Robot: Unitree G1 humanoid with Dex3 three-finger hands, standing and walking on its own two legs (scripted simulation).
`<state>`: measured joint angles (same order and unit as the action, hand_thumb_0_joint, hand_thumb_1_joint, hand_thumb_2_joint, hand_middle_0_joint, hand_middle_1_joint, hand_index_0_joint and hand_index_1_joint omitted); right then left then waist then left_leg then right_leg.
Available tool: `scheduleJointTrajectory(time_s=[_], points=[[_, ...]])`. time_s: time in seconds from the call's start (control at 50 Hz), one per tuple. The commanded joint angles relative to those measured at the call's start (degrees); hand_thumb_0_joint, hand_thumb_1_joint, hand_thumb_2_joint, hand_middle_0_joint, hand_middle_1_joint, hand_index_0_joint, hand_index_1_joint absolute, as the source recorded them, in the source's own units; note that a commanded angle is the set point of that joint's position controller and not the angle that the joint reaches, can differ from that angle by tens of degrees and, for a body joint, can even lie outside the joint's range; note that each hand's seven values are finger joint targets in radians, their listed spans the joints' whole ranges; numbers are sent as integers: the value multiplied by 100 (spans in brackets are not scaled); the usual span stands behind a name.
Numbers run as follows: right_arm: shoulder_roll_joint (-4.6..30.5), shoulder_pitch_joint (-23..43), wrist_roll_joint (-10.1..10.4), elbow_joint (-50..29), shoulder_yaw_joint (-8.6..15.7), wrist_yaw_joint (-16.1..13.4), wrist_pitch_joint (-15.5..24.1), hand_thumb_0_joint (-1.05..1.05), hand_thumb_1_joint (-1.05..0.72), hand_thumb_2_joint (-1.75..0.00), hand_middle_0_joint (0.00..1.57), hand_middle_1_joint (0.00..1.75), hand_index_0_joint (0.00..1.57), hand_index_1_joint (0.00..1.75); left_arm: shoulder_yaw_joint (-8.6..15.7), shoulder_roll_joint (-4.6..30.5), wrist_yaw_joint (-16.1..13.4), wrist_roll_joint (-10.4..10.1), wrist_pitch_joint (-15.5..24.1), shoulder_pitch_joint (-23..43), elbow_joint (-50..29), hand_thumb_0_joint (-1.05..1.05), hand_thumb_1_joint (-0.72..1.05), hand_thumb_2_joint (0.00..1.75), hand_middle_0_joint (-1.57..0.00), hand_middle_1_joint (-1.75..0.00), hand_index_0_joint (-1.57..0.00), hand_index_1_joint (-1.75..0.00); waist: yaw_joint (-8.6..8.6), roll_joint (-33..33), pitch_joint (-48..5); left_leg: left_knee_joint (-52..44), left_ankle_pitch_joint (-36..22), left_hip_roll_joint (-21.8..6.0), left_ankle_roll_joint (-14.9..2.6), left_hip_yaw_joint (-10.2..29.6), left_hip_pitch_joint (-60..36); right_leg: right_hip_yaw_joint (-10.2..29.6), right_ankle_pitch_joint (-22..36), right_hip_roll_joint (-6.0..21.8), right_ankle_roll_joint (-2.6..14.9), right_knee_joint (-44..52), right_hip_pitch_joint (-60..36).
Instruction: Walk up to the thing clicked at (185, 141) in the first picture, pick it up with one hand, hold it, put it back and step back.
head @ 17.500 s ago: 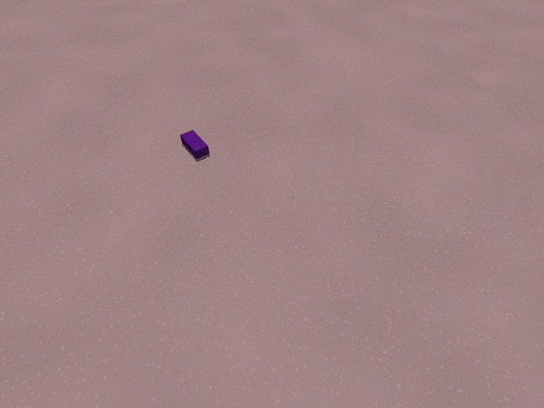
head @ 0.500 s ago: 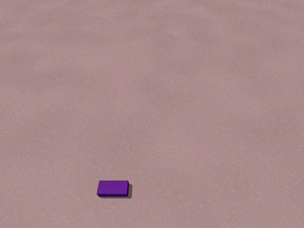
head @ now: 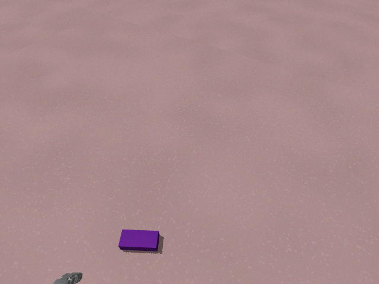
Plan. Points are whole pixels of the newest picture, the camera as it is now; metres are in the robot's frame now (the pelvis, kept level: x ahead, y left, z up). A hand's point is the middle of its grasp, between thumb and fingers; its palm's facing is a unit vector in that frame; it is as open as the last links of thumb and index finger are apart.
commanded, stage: walk up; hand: left
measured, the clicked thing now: (139, 240) +0.45 +0.29 -0.75
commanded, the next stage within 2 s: none
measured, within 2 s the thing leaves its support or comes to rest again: neither
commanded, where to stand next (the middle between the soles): +0.07 -0.01 m, yaw +0 degrees
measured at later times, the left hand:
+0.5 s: hand out of the picture +0.08 +0.25 -0.15, palm faces +0.05 -0.95 -0.32, open 7.4 cm
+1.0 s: hand out of the picture +0.06 +0.30 -0.17, palm faces +0.11 -0.93 -0.35, open 7.4 cm
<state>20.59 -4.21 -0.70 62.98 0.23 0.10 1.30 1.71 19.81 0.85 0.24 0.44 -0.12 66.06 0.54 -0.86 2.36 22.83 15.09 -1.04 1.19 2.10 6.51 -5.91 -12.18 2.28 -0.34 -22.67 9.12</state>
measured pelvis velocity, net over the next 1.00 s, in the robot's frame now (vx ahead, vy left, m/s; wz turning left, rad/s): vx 0.04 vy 0.03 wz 0.09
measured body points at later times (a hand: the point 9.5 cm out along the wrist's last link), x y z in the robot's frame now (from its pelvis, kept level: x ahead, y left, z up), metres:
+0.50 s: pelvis +0.00 +0.00 +0.00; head +0.01 +0.00 +0.45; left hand +0.08 +0.30 -0.13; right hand +0.09 -0.29 -0.13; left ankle -0.03 +0.13 -0.74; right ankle +0.00 -0.12 -0.74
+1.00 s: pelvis +0.04 +0.03 -0.01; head +0.06 +0.04 +0.44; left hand +0.06 +0.35 -0.14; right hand +0.13 -0.29 -0.13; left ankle +0.02 +0.14 -0.74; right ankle +0.00 -0.12 -0.73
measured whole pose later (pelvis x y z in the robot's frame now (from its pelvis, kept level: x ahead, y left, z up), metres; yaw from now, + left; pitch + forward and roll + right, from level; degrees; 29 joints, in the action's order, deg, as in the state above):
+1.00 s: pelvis +0.04 +0.03 -0.01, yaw +5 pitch -2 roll +0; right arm 21.7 -11.9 -2.2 59.8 2.5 1.0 2.4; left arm 3.4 22.8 1.3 0.3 -1.7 -10.1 60.9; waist 0.9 1.3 4.1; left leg 31.0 16.9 -0.5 -0.7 -1.0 11.9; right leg -3.8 -26.5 4.1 -0.3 -36.4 10.5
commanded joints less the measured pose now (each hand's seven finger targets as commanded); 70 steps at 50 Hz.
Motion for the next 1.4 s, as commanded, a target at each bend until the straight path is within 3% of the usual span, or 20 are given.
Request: scheduleJointTrajectory(time_s=[0.0, 0.66, 0.68, 0.72, 0.76, 0.82, 0.88, 0.9, 0.92, 0.94, 0.96, 1.0, 1.08, 1.16, 1.2, 1.24, 1.26, 1.28, 1.32, 1.38], points=[[1210, 158, 28, -293, 243, -83, 97, 0, -90, -90, 20, 30, 20, 30, 237, 1206, -90, 26, 145, 301, -377, 0, 90, 90, -20, -30, -20, -30, -18, 105, -701, -281, -1983, -569, -246, 270, 291, 537, 1444, 661, 148, 220, -867], [1172, 64, 1, -325, 216, -94, 80, 0, -90, -90, 20, 30, 20, 30, 319, 1180, -81, 49, 93, 34, -519, 0, 90, 90, -20, -30, -20, -30, 33, -11, -413, -412, -1615, -424, -254, 491, 560, 369, 849, 605, 118, 300, -854], [1431, -251, -14, -444, 369, -11, 67, 0, -90, -90, 20, 30, 20, 30, 403, 1387, -13, 139, 137, -226, -659, 0, 90, 90, -20, -30, -20, -30, 25, -26, -665, -119, 265, -215, -515, 372, 507, 226, -1137, 379, 296, 53, -949], [1418, -214, -91, -530, 406, 67, 25, 0, -90, -90, 20, 30, 20, 30, 508, 1505, 23, 218, 137, -435, -659, 0, 90, 90, -20, -30, -20, -30, 149, 213, -31, 71, 1934, -136, -584, 434, 1603, 826, -2730, 711, 559, 304, -780], [1235, -15, -123, -715, 408, 118, 22, 0, -90, -90, 20, 30, 20, 30, 590, 1719, 18, 220, 157, -747, -735, 0, 90, 90, -20, -30, -20, -30, 356, 816, 572, 1002, 1080, 44, -414, -68, 2351, 1639, -2980, 1484, 967, 1074, -827], [1271, -88, -124, -875, 462, 154, 117, 0, -90, -90, 20, 30, 20, 30, 640, 1865, 15, 251, 265, -925, -940, 0, 90, 90, -20, -30, -20, -30, 327, 819, 322, 1724, 1364, -357, -345, -13, 2406, 1892, -1179, 2135, 1484, 1140, -963], [1128, -1033, -106, -555, 512, 126, 244, 0, -90, -90, 20, 30, 20, 30, 451, 1506, 50, 157, 160, -40, -1292, 0, 90, 90, -20, -30, -20, -30, -395, 549, -64, -57, -96, -127, -253, -293, 265, 376, 616, 1272, 778, -298, 210], [1383, -1050, -174, -495, 560, 46, 257, 0, -90, -90, 20, 30, 20, 30, 277, 947, 24, 34, 89, -33, -1326, 0, 90, 90, -20, -30, -20, -30, -382, -618, -19, -745, -1627, -677, -212, 670, -147, -283, 827, 530, 211, -1267, 858], [1711, -833, -177, -632, 562, -21, 288, 0, -90, -90, 20, 30, 20, 30, 225, 758, 1, -52, -17, -235, -1273, 0, 90, 90, -20, -30, -20, -30, -264, -1076, -62, -836, -2368, -1540, -735, 2027, -218, 90, -885, 0, -55, -1513, 1212], [1758, -732, -96, -674, 542, -61, 289, 0, -90, -90, 20, 30, 20, 30, 302, 1122, -40, -66, -88, -369, -1159, 0, 90, 90, -20, -30, -20, -30, -182, -658, -186, -460, -3027, -1787, -1337, 1994, -92, 580, -2154, 75, 9, -1784, 831], [1686, -653, -95, -674, 515, -90, 284, 0, -90, -90, 20, 30, 20, 30, 262, 1173, -57, -87, -94, -406, -1149, 0, 90, 90, -20, -30, -20, -30, -104, -490, -224, -203, -3760, -1740, -1442, 1626, -425, 702, -2324, 89, 78, -1988, 1015], [1534, -628, -74, -707, 474, -206, 279, 0, -90, -90, 20, 30, 20, 30, 234, 1094, -128, -124, -118, -488, -1039, 0, 90, 90, -20, -30, -20, -30, -116, -713, -349, 260, -5301, -1518, -1149, 1014, -1072, 868, -1926, 33, 170, -2117, 1396], [1692, -566, 25, -797, 552, -313, 130, 0, -90, -90, 20, 30, 20, 30, 204, 1176, -142, -50, -228, -497, -1124, 0, 90, 90, -20, -30, -20, -30, -219, -846, -497, 488, -5439, -1558, -1162, 798, -854, 850, -1505, -68, 154, -2423, 1439], [1599, -49, 88, -1097, 548, -336, -90, 0, -90, -90, 20, 30, 20, 30, 271, 1191, -155, -16, -268, -750, -1191, 0, 90, 90, -20, -30, -20, -30, -54, -777, -529, 966, -4893, -1389, -1101, 500, -37, 557, -974, -88, 186, -2001, 918], [1583, 154, 145, -1219, 559, -294, -210, 0, -90, -90, 20, 30, 20, 30, 304, 1241, -173, 6, -225, -945, -1153, 0, 90, 90, -20, -30, -20, -30, 70, -500, -727, 1542, -4074, -1020, -813, 209, 180, 444, 959, -52, 221, -876, 420], [1097, 62, 269, -1344, 430, -249, -293, 0, -90, -90, 20, 30, 20, 30, 472, 1810, -214, 2, -127, -810, -1300, 0, 90, 90, -20, -30, -20, -30, 94, 812, -750, 2838, -1516, 15, -217, -332, 1137, 1652, 4198, 1071, 758, -437, -83], [1022, -9, 285, -1335, 423, -275, -414, 0, -90, -90, 20, 30, 20, 30, 479, 2008, -207, -23, -129, -822, -1397, 0, 90, 90, -20, -30, -20, -30, 178, 1524, -733, 3906, 2056, 657, -206, -211, 1568, 2716, 5317, 2015, 1656, -147, -75], [1114, -173, 167, -1287, 478, -310, -499, 0, -90, -90, 20, 30, 20, 30, 486, 2105, -237, 74, -99, -714, -1556, 0, 90, 90, -20, -30, -20, -30, 96, 1386, -709, 4812, 2569, 503, -205, 348, 1549, 3143, 5212, 2236, 1923, -305, 218], [1214, -336, 211, -1229, 526, -291, -501, 0, -90, -90, 20, 30, 20, 30, 448, 1751, -285, 82, -150, -290, -1813, 0, 90, 90, -20, -30, -20, -30, -32, 841, -613, 5360, 2081, 548, -219, 761, 1624, 2048, 4560, 1535, 1623, -599, 452], [1217, -483, 179, -1234, 495, -252, -402, 0, -90, -90, 20, 30, 20, 30, 406, 1449, -338, 219, -124, -352, -1934, 0, 90, 90, -20, -30, -20, -30, 58, 858, -1031, 4781, 1591, 484, -66, 470, 1823, 1559, 3415, 1074, 1406, -792, -263]])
